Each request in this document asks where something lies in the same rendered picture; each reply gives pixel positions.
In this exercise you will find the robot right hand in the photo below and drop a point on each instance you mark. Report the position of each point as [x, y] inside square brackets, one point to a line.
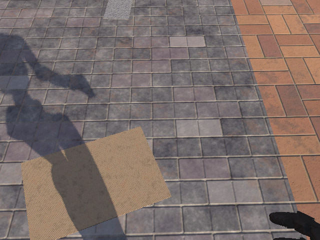
[299, 221]

